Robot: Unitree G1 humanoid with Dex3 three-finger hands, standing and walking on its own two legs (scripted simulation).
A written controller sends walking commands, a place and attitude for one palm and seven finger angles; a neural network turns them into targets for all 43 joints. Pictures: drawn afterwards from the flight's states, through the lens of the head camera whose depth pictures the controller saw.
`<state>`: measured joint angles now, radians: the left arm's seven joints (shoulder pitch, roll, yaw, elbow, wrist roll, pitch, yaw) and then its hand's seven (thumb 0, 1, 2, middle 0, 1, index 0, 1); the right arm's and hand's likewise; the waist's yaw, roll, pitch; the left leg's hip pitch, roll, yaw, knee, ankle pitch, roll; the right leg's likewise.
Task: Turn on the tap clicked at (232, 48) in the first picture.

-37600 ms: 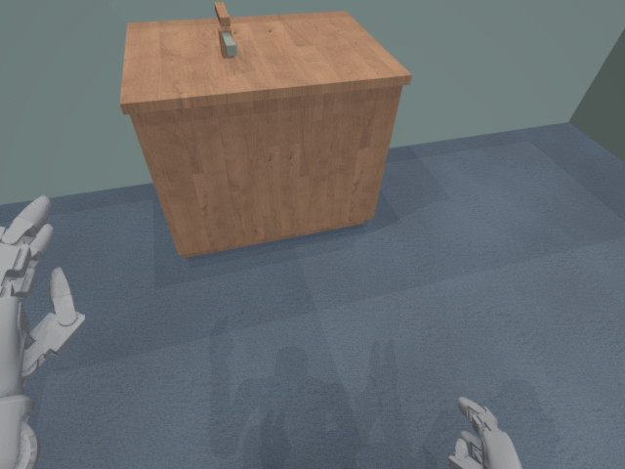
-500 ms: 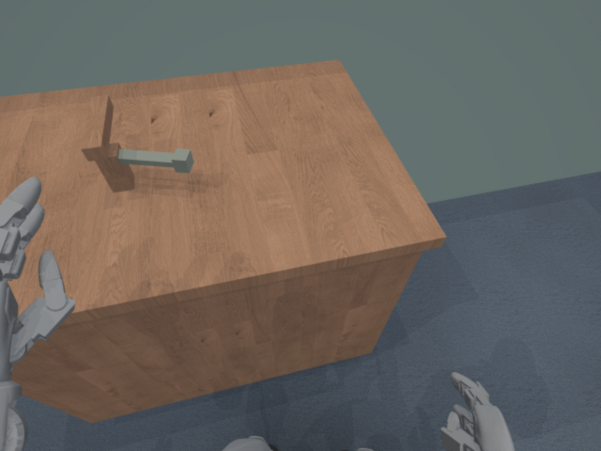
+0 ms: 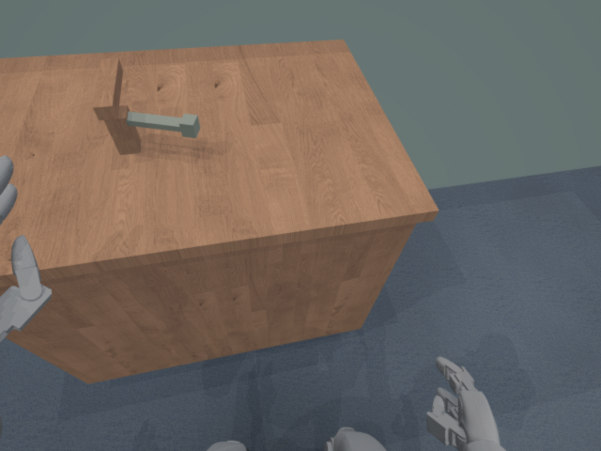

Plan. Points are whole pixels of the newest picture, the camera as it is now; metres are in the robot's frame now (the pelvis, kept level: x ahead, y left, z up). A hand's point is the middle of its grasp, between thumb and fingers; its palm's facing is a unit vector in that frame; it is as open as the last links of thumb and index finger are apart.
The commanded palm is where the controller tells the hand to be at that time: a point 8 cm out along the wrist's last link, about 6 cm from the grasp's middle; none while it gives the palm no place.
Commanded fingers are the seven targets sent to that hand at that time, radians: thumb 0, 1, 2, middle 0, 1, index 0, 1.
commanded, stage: step back with the hand held close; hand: left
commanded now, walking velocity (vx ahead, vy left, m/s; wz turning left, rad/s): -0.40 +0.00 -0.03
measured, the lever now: (190, 125) +0.59 +0.24 +0.05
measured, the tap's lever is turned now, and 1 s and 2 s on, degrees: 71 71 71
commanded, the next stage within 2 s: stop stepping back and stand still in 0.10 s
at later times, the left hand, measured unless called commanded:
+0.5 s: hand out of the picture +0.08 +0.22 +0.17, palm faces +0.43 -0.81 -0.41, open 7.4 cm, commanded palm +0.03 +0.25 +0.18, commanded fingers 0.00 0.90 0.90 -0.20 -0.30 -0.20 -0.30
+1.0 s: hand out of the picture +0.04 +0.19 +0.19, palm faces +0.42 -0.81 -0.41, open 7.4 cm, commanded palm -0.03 +0.22 +0.18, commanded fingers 0.00 0.90 0.90 -0.20 -0.30 -0.20 -0.30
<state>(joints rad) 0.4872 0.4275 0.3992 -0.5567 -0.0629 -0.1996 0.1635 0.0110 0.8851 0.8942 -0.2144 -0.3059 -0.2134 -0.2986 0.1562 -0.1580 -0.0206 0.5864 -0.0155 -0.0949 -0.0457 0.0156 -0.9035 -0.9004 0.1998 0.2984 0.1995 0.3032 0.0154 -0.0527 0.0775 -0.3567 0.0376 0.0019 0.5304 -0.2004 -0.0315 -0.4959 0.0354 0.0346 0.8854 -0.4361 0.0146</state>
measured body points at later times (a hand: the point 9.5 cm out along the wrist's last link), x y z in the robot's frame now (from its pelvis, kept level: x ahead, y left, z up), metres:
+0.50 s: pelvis -0.13 -0.03 +0.00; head -0.13 -0.02 +0.45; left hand +0.05 +0.26 +0.19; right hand +0.01 -0.29 -0.08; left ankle -0.13 +0.12 -0.73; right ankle -0.07 -0.12 -0.69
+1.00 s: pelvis -0.18 -0.06 +0.00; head -0.18 -0.06 +0.45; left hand +0.01 +0.23 +0.21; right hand -0.02 -0.30 -0.08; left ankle -0.16 +0.06 -0.73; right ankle -0.13 -0.15 -0.68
